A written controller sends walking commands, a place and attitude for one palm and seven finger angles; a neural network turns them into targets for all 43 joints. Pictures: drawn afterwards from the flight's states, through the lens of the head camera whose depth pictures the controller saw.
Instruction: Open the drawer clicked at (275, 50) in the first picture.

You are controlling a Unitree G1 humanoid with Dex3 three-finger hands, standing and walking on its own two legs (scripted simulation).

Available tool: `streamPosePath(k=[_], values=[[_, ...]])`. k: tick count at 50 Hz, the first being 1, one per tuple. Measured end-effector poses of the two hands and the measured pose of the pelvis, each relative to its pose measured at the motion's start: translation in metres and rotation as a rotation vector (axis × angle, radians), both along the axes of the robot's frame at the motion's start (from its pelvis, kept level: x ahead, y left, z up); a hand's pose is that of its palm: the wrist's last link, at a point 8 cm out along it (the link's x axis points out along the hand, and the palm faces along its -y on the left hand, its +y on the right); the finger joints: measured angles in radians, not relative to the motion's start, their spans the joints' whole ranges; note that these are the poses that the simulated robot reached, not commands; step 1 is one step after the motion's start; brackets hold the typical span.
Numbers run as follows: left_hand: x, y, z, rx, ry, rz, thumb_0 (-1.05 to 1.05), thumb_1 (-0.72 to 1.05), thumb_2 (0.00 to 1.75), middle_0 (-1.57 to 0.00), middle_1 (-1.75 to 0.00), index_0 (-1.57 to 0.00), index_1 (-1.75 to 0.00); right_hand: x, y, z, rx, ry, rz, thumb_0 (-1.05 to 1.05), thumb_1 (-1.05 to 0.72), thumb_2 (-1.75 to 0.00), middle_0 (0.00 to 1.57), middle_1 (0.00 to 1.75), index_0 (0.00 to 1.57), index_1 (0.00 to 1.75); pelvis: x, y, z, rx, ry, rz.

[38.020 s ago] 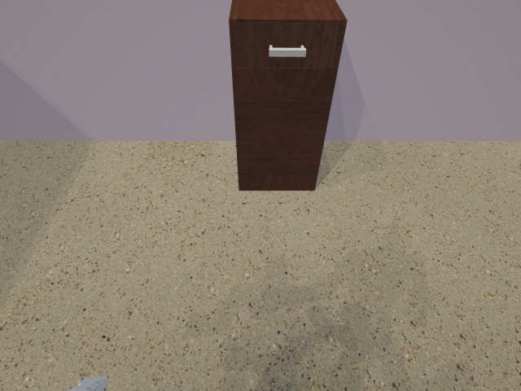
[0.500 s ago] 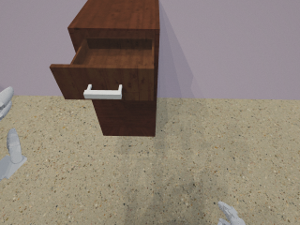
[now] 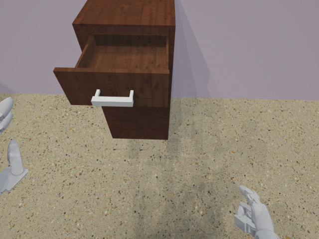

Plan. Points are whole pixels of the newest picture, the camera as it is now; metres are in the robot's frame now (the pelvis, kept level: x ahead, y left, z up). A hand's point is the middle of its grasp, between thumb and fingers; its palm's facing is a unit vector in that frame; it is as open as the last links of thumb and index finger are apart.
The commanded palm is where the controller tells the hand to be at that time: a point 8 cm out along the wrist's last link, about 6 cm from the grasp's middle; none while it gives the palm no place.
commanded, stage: stop stepping back and stand still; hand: left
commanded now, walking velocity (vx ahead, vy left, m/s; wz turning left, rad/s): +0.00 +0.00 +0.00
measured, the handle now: (113, 97) +0.54 +0.19 +0.00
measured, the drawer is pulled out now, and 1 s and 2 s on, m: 0.29 0.29 0.29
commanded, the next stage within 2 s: let the arm hang, fingers relaxed in 0.54 s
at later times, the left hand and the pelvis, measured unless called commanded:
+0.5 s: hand (2, 178) +0.18 +0.27 +0.17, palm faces +0.34 -0.81 -0.47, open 7.4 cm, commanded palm +0.12 +0.32 +0.19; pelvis -0.01 +0.03 +0.00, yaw +0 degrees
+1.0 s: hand out of the picture -0.01 +0.19 -0.18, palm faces +0.01 -0.99 -0.17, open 7.1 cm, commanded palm none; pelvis -0.03 +0.02 +0.00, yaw +1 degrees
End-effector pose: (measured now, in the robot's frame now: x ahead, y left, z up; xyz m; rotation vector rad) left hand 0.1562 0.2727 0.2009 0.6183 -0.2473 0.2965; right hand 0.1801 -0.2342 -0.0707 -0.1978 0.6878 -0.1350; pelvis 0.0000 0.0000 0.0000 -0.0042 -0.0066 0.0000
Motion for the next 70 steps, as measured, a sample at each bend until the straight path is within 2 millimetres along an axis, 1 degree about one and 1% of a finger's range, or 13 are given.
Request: streamPosePath(k=[11, 20, 32, 34, 36, 38, 42, 46, 49, 52, 57, 62, 70], values=[[-0.004, 0.022, -0.017, -0.094, 0.053, 0.021, 0.01, 0.89, 0.90, -0.22, -0.30, -0.21, -0.30, -0.020, 0.037, -0.004, 0.018, 0.059, 0.021, 0.01, -0.90, -0.90, 0.20, 0.30, 0.20, 0.30, -0.001, 0.019, 0.003, -0.008, 0.009, 0.001], [-0.008, 0.035, -0.013, -0.086, 0.030, 0.017, 0.01, 0.89, 0.90, -0.22, -0.30, -0.21, -0.30, -0.036, 0.041, -0.005, -0.012, 0.093, 0.014, 0.01, -0.90, -0.90, 0.20, 0.30, 0.20, 0.30, -0.007, 0.031, 0.004, -0.012, 0.014, 0.004], [-0.015, 0.039, -0.015, -0.089, 0.038, 0.011, 0.01, 0.89, 0.90, -0.22, -0.30, -0.21, -0.30, -0.037, 0.041, 0.000, -0.024, 0.064, -0.001, 0.01, -0.90, -0.90, 0.20, 0.30, 0.20, 0.30, -0.011, 0.035, 0.004, -0.014, 0.014, 0.003], [-0.008, 0.044, -0.042, -0.082, 0.114, 0.004, 0.01, 0.89, 0.90, -0.21, -0.30, -0.20, -0.30, -0.035, 0.038, -0.009, -0.008, 0.064, 0.044, 0.01, -0.90, -0.90, 0.20, 0.30, 0.20, 0.30, -0.015, 0.037, 0.001, -0.015, 0.025, 0.018], [0.000, 0.053, -0.099, -0.147, 0.333, 0.056, 0.00, 0.90, 0.90, -0.21, -0.30, -0.20, -0.30, -0.037, 0.033, -0.024, -0.001, 0.112, 0.072, 0.01, -0.90, -0.90, 0.20, 0.30, 0.20, 0.30, -0.019, 0.040, -0.002, -0.012, 0.027, 0.021], [-0.005, 0.056, -0.165, -0.235, 0.596, 0.128, 0.00, 0.90, 0.90, -0.20, -0.30, -0.20, -0.30, -0.043, 0.027, -0.038, 0.005, 0.157, 0.062, 0.01, -0.90, -0.90, 0.20, 0.30, 0.20, 0.30, -0.023, 0.041, -0.006, -0.006, 0.025, 0.016], [-0.054, 0.031, -0.273, -0.384, 1.055, 0.197, 0.00, 0.91, 0.90, -0.20, -0.29, -0.19, -0.29, -0.074, 0.016, -0.051, 0.001, 0.259, 0.015, 0.01, -0.90, -0.90, 0.20, 0.30, 0.20, 0.30, -0.026, 0.036, -0.009, 0.006, 0.007, 0.003], [-0.117, -0.015, -0.332, -0.533, 1.349, 0.210, 0.01, 0.91, 0.90, -0.20, -0.29, -0.19, -0.29, -0.122, 0.008, -0.055, -0.028, 0.425, -0.024, 0.01, -0.91, -0.90, 0.20, 0.30, 0.20, 0.30, -0.028, 0.027, -0.007, 0.007, -0.008, 0.006], [-0.158, -0.027, -0.349, -0.601, 1.459, 0.284, 0.01, 0.96, 0.90, -0.21, -0.30, -0.20, -0.30, -0.159, 0.006, -0.057, -0.040, 0.564, -0.044, 0.01, -0.91, -0.90, 0.20, 0.30, 0.20, 0.30, -0.028, 0.020, -0.005, 0.002, -0.011, 0.015], [-0.191, -0.031, -0.353, -0.631, 1.545, 0.335, 0.01, 0.97, 0.90, -0.21, -0.30, -0.20, -0.30, -0.190, 0.007, -0.059, -0.036, 0.677, -0.062, 0.01, -0.91, -0.90, 0.20, 0.30, 0.20, 0.30, -0.028, 0.015, -0.003, -0.004, -0.011, 0.023], [-0.226, -0.031, -0.346, -0.638, 1.630, 0.415, 0.00, 0.95, 0.90, -0.21, -0.30, -0.20, -0.30, -0.221, 0.017, -0.066, 0.007, 0.774, -0.088, 0.01, -0.91, -0.90, 0.20, 0.30, 0.20, 0.30, -0.026, 0.014, 0.000, -0.008, -0.015, 0.024], [-0.231, -0.029, -0.340, -0.617, 1.645, 0.453, 0.00, 0.92, 0.90, -0.21, -0.30, -0.20, -0.30, -0.230, 0.033, -0.075, 0.067, 0.787, -0.100, 0.01, -0.91, -0.90, 0.20, 0.30, 0.20, 0.30, -0.024, 0.014, 0.001, -0.006, -0.023, 0.015], [-0.200, -0.034, -0.339, -0.604, 1.572, 0.418, 0.00, 0.91, 0.90, -0.20, -0.30, -0.19, -0.29, -0.224, 0.052, -0.082, 0.133, 0.757, -0.102, 0.00, -0.91, -0.90, 0.20, 0.30, 0.20, 0.30, -0.021, 0.012, 0.001, 0.001, -0.029, 0.005]])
